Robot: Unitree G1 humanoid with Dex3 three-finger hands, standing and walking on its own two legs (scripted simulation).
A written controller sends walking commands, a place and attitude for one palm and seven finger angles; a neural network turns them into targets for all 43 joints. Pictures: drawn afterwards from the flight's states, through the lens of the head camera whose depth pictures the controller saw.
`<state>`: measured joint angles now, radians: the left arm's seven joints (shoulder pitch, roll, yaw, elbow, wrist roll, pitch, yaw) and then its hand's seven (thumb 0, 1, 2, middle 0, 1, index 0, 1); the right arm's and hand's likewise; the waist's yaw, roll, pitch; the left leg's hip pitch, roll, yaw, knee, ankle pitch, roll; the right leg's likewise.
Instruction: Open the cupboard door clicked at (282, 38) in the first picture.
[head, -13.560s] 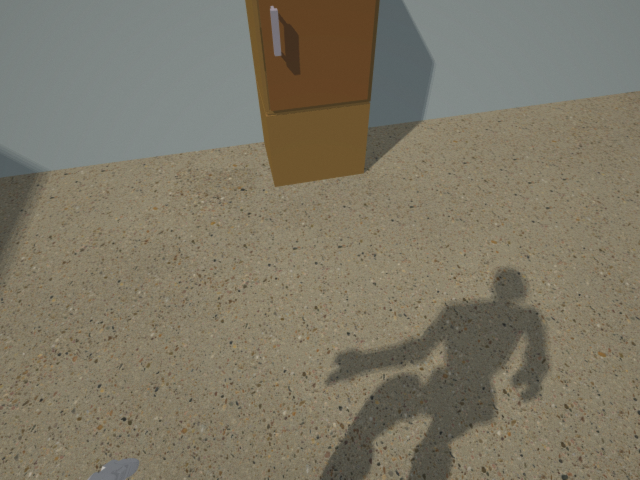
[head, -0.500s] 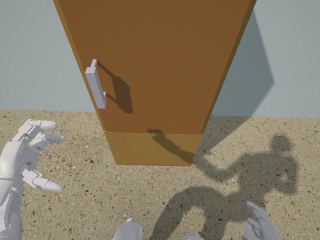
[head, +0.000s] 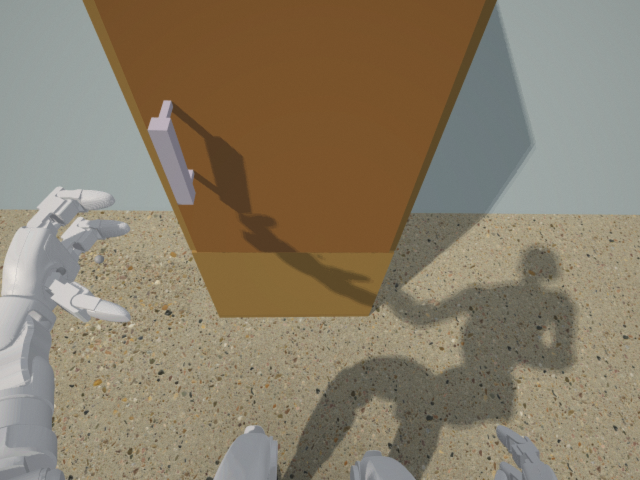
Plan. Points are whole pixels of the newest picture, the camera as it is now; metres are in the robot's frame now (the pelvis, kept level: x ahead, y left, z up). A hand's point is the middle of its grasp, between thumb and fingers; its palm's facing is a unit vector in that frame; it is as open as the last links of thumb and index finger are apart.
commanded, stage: move the hooked fingers beside the handle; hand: left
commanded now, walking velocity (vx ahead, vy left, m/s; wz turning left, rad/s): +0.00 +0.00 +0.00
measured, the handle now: (177, 155) +0.54 +0.22 +0.05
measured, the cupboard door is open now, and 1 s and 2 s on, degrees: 0 0 0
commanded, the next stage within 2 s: none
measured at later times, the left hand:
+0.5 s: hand (113, 221) +0.42 +0.28 +0.05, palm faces +0.03 -1.00 -0.02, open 14.0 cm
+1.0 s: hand (127, 188) +0.47 +0.27 +0.06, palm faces +0.04 -1.00 -0.02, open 14.0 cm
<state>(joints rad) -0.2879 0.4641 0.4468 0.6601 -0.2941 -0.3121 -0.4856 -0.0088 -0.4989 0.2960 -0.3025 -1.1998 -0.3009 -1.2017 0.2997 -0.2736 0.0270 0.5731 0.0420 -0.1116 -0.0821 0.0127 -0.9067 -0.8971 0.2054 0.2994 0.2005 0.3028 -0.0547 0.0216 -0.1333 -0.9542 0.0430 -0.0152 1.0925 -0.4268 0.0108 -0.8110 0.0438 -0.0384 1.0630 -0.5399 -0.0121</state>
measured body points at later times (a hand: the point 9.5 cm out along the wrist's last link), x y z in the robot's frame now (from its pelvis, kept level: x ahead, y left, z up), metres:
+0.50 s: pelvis +0.00 +0.01 -0.01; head +0.10 +0.04 +0.43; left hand +0.41 +0.33 +0.06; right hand +0.09 -0.26 -0.10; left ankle +0.05 +0.11 -0.66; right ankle -0.01 -0.12 -0.66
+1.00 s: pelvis +0.00 +0.00 -0.02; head +0.12 +0.03 +0.41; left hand +0.46 +0.32 +0.06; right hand +0.03 -0.28 -0.12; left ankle +0.05 +0.11 -0.66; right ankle -0.01 -0.12 -0.66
